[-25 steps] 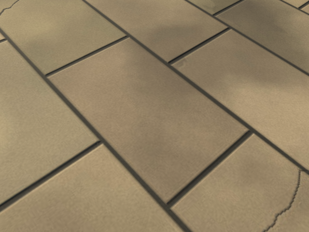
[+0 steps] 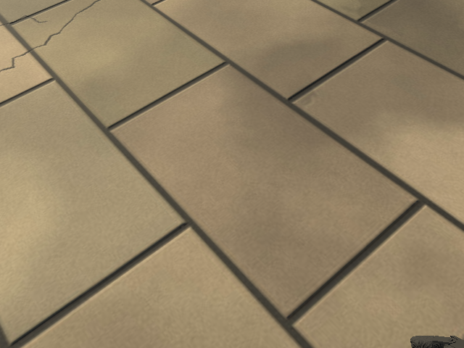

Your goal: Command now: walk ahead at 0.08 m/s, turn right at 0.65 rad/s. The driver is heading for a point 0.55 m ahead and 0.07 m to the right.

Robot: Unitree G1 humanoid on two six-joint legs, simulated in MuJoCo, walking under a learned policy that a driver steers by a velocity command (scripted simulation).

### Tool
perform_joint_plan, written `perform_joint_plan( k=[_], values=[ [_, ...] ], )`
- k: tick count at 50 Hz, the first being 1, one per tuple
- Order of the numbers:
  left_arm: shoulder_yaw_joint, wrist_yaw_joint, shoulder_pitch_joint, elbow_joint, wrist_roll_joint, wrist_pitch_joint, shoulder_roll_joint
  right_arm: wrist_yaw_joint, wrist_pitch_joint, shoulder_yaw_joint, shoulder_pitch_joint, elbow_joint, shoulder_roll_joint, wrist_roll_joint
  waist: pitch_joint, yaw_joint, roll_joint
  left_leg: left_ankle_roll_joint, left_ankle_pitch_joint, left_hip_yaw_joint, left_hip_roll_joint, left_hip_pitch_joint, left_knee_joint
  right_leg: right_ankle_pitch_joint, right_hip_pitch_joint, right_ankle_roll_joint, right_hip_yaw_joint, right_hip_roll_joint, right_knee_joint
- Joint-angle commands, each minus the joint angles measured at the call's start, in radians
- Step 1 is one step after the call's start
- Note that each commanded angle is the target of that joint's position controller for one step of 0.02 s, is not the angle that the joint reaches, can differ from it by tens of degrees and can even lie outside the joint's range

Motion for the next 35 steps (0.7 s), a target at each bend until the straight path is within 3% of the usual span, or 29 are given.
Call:
perform_joint_plan(
  k=[1, 2, 3, 4, 6, 9, 11, 13, 14, 15, 16, 17, 18, 19, 20, 22, 26, 27, 29, 32, 33, 34, 35],
  values=[
    [0.06, 0.022, 0.093, -0.062, 0.0, -0.031, 0.185, 0.014, -0.039, -0.042, -0.047, -0.097, -0.093, 0.012, -0.205, 0.0, -0.143, -0.033, -0.118, -0.09, -0.008, -0.306, 0.345, 0.361, 0.362, -0.262, 0.496, -0.293, -0.245],
    [0.059, 0.026, 0.071, -0.067, -0.029, -0.03, 0.176, 0.033, -0.048, -0.044, -0.036, -0.092, -0.094, 0.023, -0.176, -0.015, -0.105, -0.023, -0.031, -0.088, 0.027, -0.327, 0.25, -0.034, 0.33, -0.216, 0.474, -0.25, -0.297],
    [0.055, 0.033, 0.051, -0.079, -0.039, -0.028, 0.167, 0.043, -0.059, -0.05, -0.065, -0.095, -0.103, 0.028, -0.133, -0.011, -0.132, -0.02, 0.034, -0.074, 0.04, -0.316, 0.158, -0.267, 0.28, -0.202, 0.489, -0.232, -0.358],
    [0.053, 0.038, 0.05, -0.083, -0.034, -0.022, 0.171, 0.054, -0.073, -0.049, -0.092, -0.099, -0.092, 0.033, -0.092, -0.007, -0.174, -0.027, 0.069, -0.042, 0.021, -0.284, 0.102, -0.33, 0.227, -0.201, 0.498, -0.21, -0.4],
    [0.055, 0.045, 0.058, -0.094, -0.02, -0.02, 0.178, 0.067, -0.103, -0.049, -0.102, -0.093, -0.081, 0.042, -0.075, -0.008, -0.2, -0.036, 0.098, -0.027, -0.005, -0.198, -0.031, -0.296, 0.174, -0.193, 0.48, -0.176, -0.413],
    [0.057, 0.042, 0.05, -0.112, -0.03, -0.025, 0.186, 0.068, -0.137, -0.047, -0.098, -0.074, -0.065, 0.047, -0.061, -0.016, -0.207, -0.041, 0.115, -0.02, -0.033, -0.064, -0.22, -0.233, 0.091, -0.182, 0.458, -0.133, -0.371],
    [0.05, 0.034, 0.021, -0.134, -0.035, -0.02, 0.177, 0.065, -0.147, -0.055, -0.072, -0.067, -0.082, 0.061, -0.055, -0.034, -0.227, -0.051, 0.165, -0.019, -0.037, 0.043, -0.306, -0.212, 0.017, -0.17, 0.489, -0.119, -0.346],
    [0.035, 0.03, -0.018, -0.158, -0.037, -0.01, 0.149, 0.059, -0.153, -0.07, 0.001, -0.044, -0.108, 0.077, -0.059, -0.08, -0.208, -0.041, 0.293, -0.01, -0.011, 0.216, -0.439, -0.233, -0.086, -0.13, 0.49, -0.091, -0.28],
    [0.022, 0.027, -0.032, -0.172, -0.034, -0.012, 0.115, 0.053, -0.153, -0.083, 0.086, -0.018, -0.134, 0.081, -0.083, -0.114, -0.182, -0.025, 0.316, -0.018, 0.037, 0.379, -0.46, -0.248, -0.199, -0.092, 0.456, -0.063, -0.19],
    [0.002, 0.021, -0.03, -0.183, -0.029, -0.018, 0.052, 0.045, -0.154, -0.096, 0.231, 0.01, -0.174, 0.071, -0.158, -0.166, -0.098, 0.017, 0.243, -0.136, 0.172, 0.612, -0.45, -0.31, -0.369, -0.037, 0.361, -0.008, 0.04],
    [-0.025, 0.016, -0.023, -0.238, -0.038, -0.031, -0.021, 0.045, -0.151, -0.1, 0.306, 0.007, -0.245, 0.022, -0.203, -0.16, 0.127, 0.134, -0.142, -0.527, 0.42, 0.712, -0.556, -0.29, -0.579, -0.007, 0.214, 0.064, 0.336],
    [-0.019, 0.011, -0.027, -0.267, -0.058, -0.043, 0.043, 0.05, -0.152, -0.106, 0.233, 0.003, -0.258, 0.004, -0.108, -0.118, 0.192, 0.204, -0.33, -0.691, 0.523, 0.606, -0.608, -0.179, -0.72, 0.011, 0.158, -0.067, 0.52],
    [-0.005, 0.008, -0.046, -0.247, -0.045, -0.039, 0.106, 0.045, -0.15, -0.088, 0.214, -0.005, -0.198, 0.02, -0.044, -0.13, 0.142, 0.192, -0.315, -0.601, 0.482, 0.557, -0.61, -0.108, -0.754, 0.018, 0.12, -0.102, 0.621],
    [0.003, 0.004, -0.033, -0.228, -0.029, -0.036, 0.117, 0.039, -0.143, -0.074, 0.225, 0.0, -0.169, 0.027, -0.023, -0.127, 0.094, 0.162, -0.23, -0.483, 0.425, 0.531, -0.604, -0.058, -0.756, 0.022, 0.098, -0.112, 0.701],
    [0.002, -0.002, -0.032, -0.22, -0.022, -0.035, 0.108, 0.036, -0.137, -0.066, 0.226, 0.006, -0.158, 0.023, -0.004, -0.116, 0.059, 0.141, -0.138, -0.385, 0.385, 0.484, -0.609, -0.017, -0.748, 0.02, 0.094, -0.131, 0.743],
    [-0.01, -0.011, -0.05, -0.221, -0.029, -0.039, 0.072, 0.037, -0.141, -0.05, 0.271, 0.041, -0.145, 0.012, 0.044, -0.109, 0.034, 0.138, -0.043, -0.272, 0.336, 0.391, -0.652, 0.056, -0.712, 0.018, 0.1, -0.147, 0.77],
    [-0.028, -0.014, -0.118, -0.228, -0.035, -0.047, 0.033, 0.045, -0.145, -0.024, 0.321, 0.096, -0.097, 0.0, 0.122, -0.092, 0.025, 0.184, 0.095, -0.135, 0.294, 0.299, -0.707, 0.182, -0.711, 0.043, 0.137, -0.099, 0.669],
    [-0.033, -0.019, -0.151, -0.238, -0.029, -0.054, 0.031, 0.043, -0.141, -0.019, 0.322, 0.106, -0.097, 0.006, 0.138, -0.086, 0.017, 0.192, 0.145, -0.108, 0.29, 0.282, -0.727, 0.22, -0.689, 0.044, 0.117, -0.099, 0.586],
    [-0.046, -0.036, -0.243, -0.261, -0.01, -0.073, 0.019, 0.038, -0.132, -0.016, 0.342, 0.13, -0.119, 0.034, 0.153, -0.095, 0.014, 0.198, 0.248, -0.081, 0.29, 0.254, -0.794, 0.302, -0.582, 0.04, 0.002, -0.135, 0.384],
    [-0.05, -0.065, -0.324, -0.279, -0.026, -0.104, 0.013, 0.034, -0.121, -0.023, 0.395, 0.156, -0.179, 0.053, 0.163, -0.116, 0.017, 0.193, 0.392, -0.047, 0.32, 0.308, -0.811, 0.299, -0.415, 0.033, -0.028, -0.103, 0.163],
    [-0.045, -0.071, -0.316, -0.276, -0.028, -0.112, 0.027, 0.035, -0.115, -0.027, 0.396, 0.16, -0.202, 0.056, 0.146, -0.1, 0.041, 0.183, 0.502, -0.03, 0.323, 0.335, -0.777, 0.257, -0.338, 0.023, -0.039, -0.078, 0.093],
    [-0.028, -0.069, -0.285, -0.273, -0.028, -0.115, 0.061, 0.037, -0.112, -0.029, 0.412, 0.171, -0.225, 0.051, 0.097, -0.07, 0.085, 0.171, 0.732, -0.025, 0.329, 0.373, -0.702, 0.211, -0.227, 0.01, -0.045, -0.04, 0.045],
    [-0.005, -0.061, -0.203, -0.263, -0.032, -0.112, 0.111, 0.038, -0.109, -0.03, 0.431, 0.189, -0.246, 0.04, 0.012, -0.009, 0.143, 0.158, 0.989, -0.019, 0.336, 0.391, -0.575, 0.156, -0.068, -0.01, -0.055, -0.005, 0.03]
  ],
)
